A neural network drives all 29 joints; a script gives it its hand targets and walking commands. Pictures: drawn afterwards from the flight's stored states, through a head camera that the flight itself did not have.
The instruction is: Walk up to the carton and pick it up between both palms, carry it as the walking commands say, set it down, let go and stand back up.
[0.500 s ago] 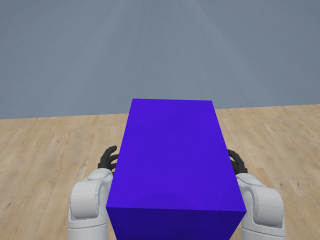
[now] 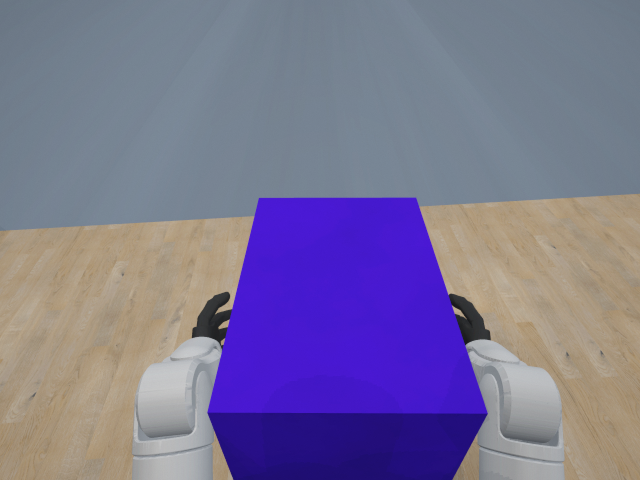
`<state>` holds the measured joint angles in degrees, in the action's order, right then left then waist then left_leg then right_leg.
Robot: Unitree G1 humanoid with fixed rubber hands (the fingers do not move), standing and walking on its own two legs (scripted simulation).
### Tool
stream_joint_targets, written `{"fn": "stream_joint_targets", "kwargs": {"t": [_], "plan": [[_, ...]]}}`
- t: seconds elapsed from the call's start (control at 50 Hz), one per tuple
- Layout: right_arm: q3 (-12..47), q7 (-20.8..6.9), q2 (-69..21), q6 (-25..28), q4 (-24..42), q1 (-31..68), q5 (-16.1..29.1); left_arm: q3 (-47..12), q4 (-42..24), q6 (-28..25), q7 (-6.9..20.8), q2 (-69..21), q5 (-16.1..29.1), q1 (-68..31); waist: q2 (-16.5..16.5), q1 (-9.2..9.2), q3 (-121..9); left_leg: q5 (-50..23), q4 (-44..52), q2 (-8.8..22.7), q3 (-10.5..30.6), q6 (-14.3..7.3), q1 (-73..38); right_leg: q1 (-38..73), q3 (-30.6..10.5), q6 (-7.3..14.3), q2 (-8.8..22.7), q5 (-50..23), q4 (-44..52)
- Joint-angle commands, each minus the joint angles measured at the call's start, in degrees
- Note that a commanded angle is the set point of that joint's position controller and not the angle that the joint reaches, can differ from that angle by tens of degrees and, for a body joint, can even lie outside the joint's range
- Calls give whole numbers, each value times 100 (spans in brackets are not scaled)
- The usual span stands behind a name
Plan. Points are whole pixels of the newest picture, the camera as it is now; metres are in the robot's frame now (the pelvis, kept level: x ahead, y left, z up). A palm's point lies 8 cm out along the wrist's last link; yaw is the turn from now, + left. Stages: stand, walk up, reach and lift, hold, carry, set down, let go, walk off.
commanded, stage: carry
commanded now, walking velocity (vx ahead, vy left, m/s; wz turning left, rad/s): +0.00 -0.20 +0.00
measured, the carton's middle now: (337, 358) +0.29 +0.01 +0.04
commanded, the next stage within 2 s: none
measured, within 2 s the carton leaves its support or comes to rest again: neither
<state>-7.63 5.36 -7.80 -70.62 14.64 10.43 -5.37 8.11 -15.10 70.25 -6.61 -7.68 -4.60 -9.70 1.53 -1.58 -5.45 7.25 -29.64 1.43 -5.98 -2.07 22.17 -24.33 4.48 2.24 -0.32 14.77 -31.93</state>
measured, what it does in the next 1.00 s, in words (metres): steps on the spot: left foot, then right foot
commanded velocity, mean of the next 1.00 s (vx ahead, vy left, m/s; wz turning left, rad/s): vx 0.00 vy -0.04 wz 0.00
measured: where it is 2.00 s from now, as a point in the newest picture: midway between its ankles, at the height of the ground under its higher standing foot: outside the picture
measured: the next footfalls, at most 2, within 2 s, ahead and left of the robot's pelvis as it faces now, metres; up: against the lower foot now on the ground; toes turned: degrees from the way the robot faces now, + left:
left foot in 0.20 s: +0.05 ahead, +0.07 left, +0.00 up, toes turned -2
right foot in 0.46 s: +0.08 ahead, -0.19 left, +0.00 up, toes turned +6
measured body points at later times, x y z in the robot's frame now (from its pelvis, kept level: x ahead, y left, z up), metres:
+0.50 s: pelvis +0.01 -0.06 +0.00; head +0.01 -0.06 +0.45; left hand +0.29 +0.10 +0.07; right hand +0.29 -0.21 +0.07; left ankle +0.01 +0.06 -0.73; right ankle +0.04 -0.20 -0.73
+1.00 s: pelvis +0.00 -0.10 +0.00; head -0.04 -0.11 +0.45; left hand +0.27 +0.05 +0.08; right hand +0.27 -0.25 +0.08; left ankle +0.01 +0.06 -0.73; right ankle +0.04 -0.20 -0.73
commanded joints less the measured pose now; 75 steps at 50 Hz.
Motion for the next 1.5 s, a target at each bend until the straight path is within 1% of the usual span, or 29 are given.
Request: {"fn": "stream_joint_targets", "kwargs": {"t": [0.0, 0.02, 0.04, 0.06, 0.1, 0.16, 0.18, 0.2, 0.22, 0.24, 0.26, 0.28, 0.32, 0.38, 0.42, 0.46, 0.48, 0.56, 0.7, 0.76, 0.84, 0.88, 1.06, 1.14, 1.22, 1.34, 1.42, 1.44, 1.48], "plan": [[3958, -1361, -4692, 98, 915, 3349, 2145, -4147, -606, 40, 1559, -5057, 2317, -3175, -553, 112, -1043, 2390, 471, 743, 383, 300, 733, 1035, -823, 204, 618, 1323, 975], [3862, -1388, -4618, 65, 785, 3125, 2073, -4140, -549, 71, 1551, -5049, 2281, -3170, -1383, 144, -1060, 1976, -884, 126, -194, 395, 196, 285, -1406, 340, 1074, 2083, 1978], [3956, -1418, -4691, 33, 958, 3186, 2222, -4166, -519, 116, 1540, -5079, 2324, -3125, -1772, 155, -1174, 1742, -2413, -290, -406, 427, -516, -555, -1645, 478, 1453, 2645, 2627], [4320, -1390, -4842, -97, 1810, 3438, 2716, -4558, -1597, 270, 1475, -5044, 2748, -3489, -1377, 220, -1223, 1741, -2745, -220, -247, 416, -790, -839, -1111, 392, 1334, 2677, 2499], [3824, -1458, -4708, -130, 511, 2959, 2230, -4038, -323, 302, 1502, -4954, 2118, -2817, -891, 239, -1190, 1848, -2141, 9, -122, 407, -233, -212, -933, 326, 1170, 2085, 2104], [3844, -1566, -4746, -134, 294, 2835, 2280, -3990, -236, 217, 1422, -4961, 1858, -2640, -335, 261, -1347, 1542, -161, 106, -148, 214, -898, -122, -614, 237, 942, 1506, 1386], [3957, -1598, -4851, -64, 429, 3014, 2385, -4005, -318, 152, 1422, -4942, 1825, -2734, -3, 260, -1290, 1473, 649, 622, 447, 113, -1322, -359, -535, 74, 849, 1127, 920], [3894, -1617, -4785, -2, 315, 2924, 2347, -4015, -230, 97, 1402, -4941, 1723, -2761, 1586, 276, -1330, 1652, 1391, 2169, 2485, -161, -1686, -1000, -142, -240, 402, 698, -364], [3996, -1625, -4884, 97, 428, 3171, 2331, -3953, -265, 2, 1416, -4876, 1656, -2828, 1783, 121, -927, 1233, 1358, 2950, 3005, -503, -1460, -1626, -112, -376, 346, 945, -1451], [3964, -1634, -5008, 175, 454, 3325, 2331, -4101, -590, -50, 1410, -5077, 1820, -3347, 1570, 202, -1004, 1565, 1271, 2555, 2494, -678, -995, -1305, -763, -243, 716, 735, -1893], [3984, -1617, -5074, 220, 561, 3380, 2251, -4192, -754, -91, 1445, -5182, 1924, -3618, 780, 256, -845, 1459, 1275, 2314, 2068, -553, -637, -1060, -654, -236, 651, 594, -2052], [3999, -1583, -5150, 251, 735, 3420, 2288, -4205, -766, -107, 1495, -5166, 2041, -3588, 440, 254, -836, 1367, 1375, 2113, 1800, -453, -407, -872, -480, -247, 535, 470, -2011], [4218, -1518, -5084, 292, 1109, 3510, 2426, -4258, -923, -123, 1462, -5198, 2129, -3415, 211, 237, -1029, 464, 1102, 1659, 966, -362, -559, -444, -200, -273, 463, 356, -1290], [4125, -1362, -4771, 271, 931, 2868, 2367, -4075, -607, -54, 1446, -5033, 2003, -2521, 771, 226, -1457, -1899, 79, 1338, 469, -326, -1391, 321, 305, -357, 78, -47, 369], [4157, -1276, -4537, 317, 1000, 2439, 2214, -4023, -502, -77, 1485, -4866, 1931, -2093, 387, 250, -1982, -2316, -508, 1111, 285, -3, -1475, 1280, -110, -240, 582, -1384, 812], [4102, -1265, -4538, 309, 963, 2389, 2062, -4170, -699, -124, 1498, -4853, 2013, -2290, -462, 321, -2384, -1216, -683, 700, 149, 276, -951, 1934, -557, -74, 1153, -3532, 107], [4049, -1280, -4635, 304, 997, 2525, 2049, -4296, -782, -147, 1495, -5000, 2071, -2574, -522, 331, -2472, -1198, -403, 640, 240, 386, -919, 2006, -351, 1, 1080, -3747, -211], [3855, -1374, -4821, 515, 498, 2664, 1919, -3797, -307, -404, 1505, -4909, 1641, -2342, -194, 231, -2120, -1092, -445, 665, 19, 329, -1395, 1354, -222, -202, 919, -3150, 156], [4322, -1410, -4832, 338, 1074, 2944, 2300, -3971, -594, -290, 1468, -5021, 1825, -2365, -762, 265, -1487, 515, -96, 553, 65, 516, -941, 933, -609, -54, 1178, -975, 886], [4110, -1439, -4781, 225, 560, 2650, 2182, -3859, -376, -205, 1471, -4856, 1764, -2338, -591, 265, -1219, 590, -138, 502, 40, 530, -912, 744, -792, -34, 1193, -537, 1188], [4216, -1456, -4697, 199, 865, 3007, 2312, -3914, -366, -138, 1492, -4960, 1844, -2425, -580, 268, -971, 673, 34, 489, 41, 556, -783, 610, -726, -63, 1152, 45, 1332], [4212, -1439, -4694, 174, 737, 2874, 2253, -3833, -370, -136, 1474, -4767, 1788, -2332, -780, 274, -920, 605, 88, 559, 43, 575, -893, 510, -648, -68, 1058, -6, 1379], [3881, -1399, -4779, 531, 490, 2962, 2039, -3699, -202, -437, 1446, -4802, 1634, -2539, -36, 220, -1272, 374, 337, 770, 238, 463, -892, 747, -408, -133, 882, -47, 1010], [3206, -1368, -4545, 1205, -677, 2490, 1295, -3135, 598, -1129, 1439, -4414, 1066, -2542, -39, 205, -1374, 201, 292, 835, 311, 406, -976, 795, -335, -149, 850, -285, 865], [3731, -1333, -4768, 1449, 241, 2931, 1686, -3729, -387, -1378, 1375, -4693, 1505, -3084, -125, 193, -1302, 317, 328, 836, 330, 367, -850, 802, -346, -179, 898, -267, 889], [3427, -1236, -4316, 1502, 40, 2206, 1332, -3479, 25, -1377, 1356, -4322, 1264, -2360, 113, 205, -1655, -738, 151, 970, 357, 226, -1042, 1101, -193, -198, 838, -1178, 393], [3320, -1269, -4260, 1665, -195, 2024, 1223, -3409, 259, -1553, 1366, -4277, 1147, -2163, -51, 220, -1499, -504, 229, 977, 399, 218, -990, 1022, -141, -205, 817, -948, 420], [3550, -1244, -4325, 1684, 380, 2364, 1441, -3559, -95, -1535, 1360, -4349, 1273, -2202, -40, 214, -1559, -540, 219, 934, 404, 208, -978, 1048, -179, -211, 840, -991, 425], [3317, -1254, -4252, 1708, -93, 2277, 1244, -3339, 367, -1577, 1351, -4280, 1076, -2187, -59, 213, -1364, -339, 298, 890, 381, 226, -962, 907, -223, -215, 874, -836, 491]]}}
